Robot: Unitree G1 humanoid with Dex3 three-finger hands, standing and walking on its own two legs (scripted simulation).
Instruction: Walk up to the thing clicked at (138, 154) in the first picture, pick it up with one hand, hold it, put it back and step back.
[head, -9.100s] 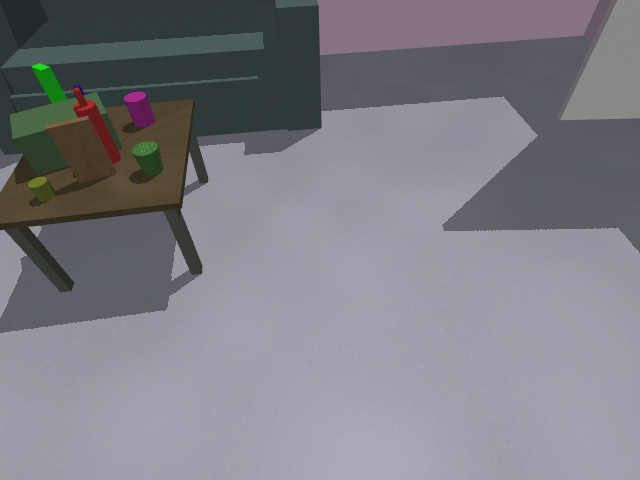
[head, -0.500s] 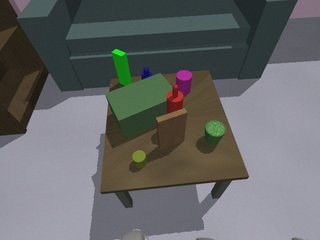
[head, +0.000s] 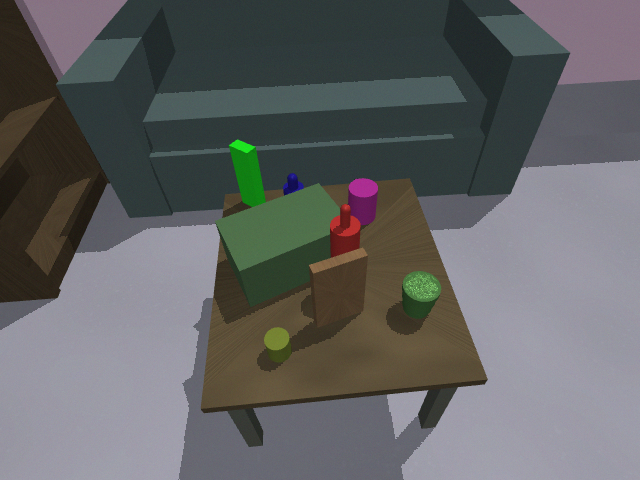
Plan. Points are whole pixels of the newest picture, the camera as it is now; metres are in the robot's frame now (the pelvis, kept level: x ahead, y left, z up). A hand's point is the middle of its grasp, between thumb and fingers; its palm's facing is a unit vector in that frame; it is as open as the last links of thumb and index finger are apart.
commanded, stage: walk up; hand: right
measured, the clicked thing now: (418, 297) +0.58 -0.21 -0.31
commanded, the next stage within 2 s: stand in 0.72 s
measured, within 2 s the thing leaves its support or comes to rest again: neither
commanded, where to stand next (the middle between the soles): +0.07 -0.01 m, yaw +2 degrees
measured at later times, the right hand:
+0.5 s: hand out of the picture +0.10 -0.24 -0.14, palm faces -0.05 +0.93 -0.36, open 7.4 cm
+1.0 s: hand out of the picture +0.12 -0.23 -0.14, palm faces -0.06 +0.94 -0.33, open 7.4 cm
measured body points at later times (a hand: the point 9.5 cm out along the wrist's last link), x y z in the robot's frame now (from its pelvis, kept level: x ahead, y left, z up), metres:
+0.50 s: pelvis +0.01 +0.01 +0.01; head +0.03 +0.02 +0.46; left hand +0.10 +0.32 -0.12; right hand +0.11 -0.29 -0.12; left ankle +0.04 +0.14 -0.73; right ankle +0.01 -0.12 -0.73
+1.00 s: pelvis +0.02 +0.02 +0.02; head +0.04 +0.02 +0.46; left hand +0.09 +0.32 -0.12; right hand +0.12 -0.28 -0.12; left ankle +0.04 +0.14 -0.73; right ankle +0.01 -0.12 -0.73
